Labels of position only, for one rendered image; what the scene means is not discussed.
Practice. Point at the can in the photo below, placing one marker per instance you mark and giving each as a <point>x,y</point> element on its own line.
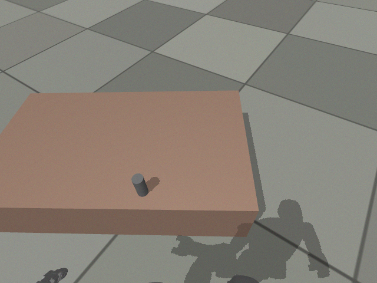
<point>139,184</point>

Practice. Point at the left robot hand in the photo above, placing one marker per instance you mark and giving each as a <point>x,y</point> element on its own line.
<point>54,276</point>

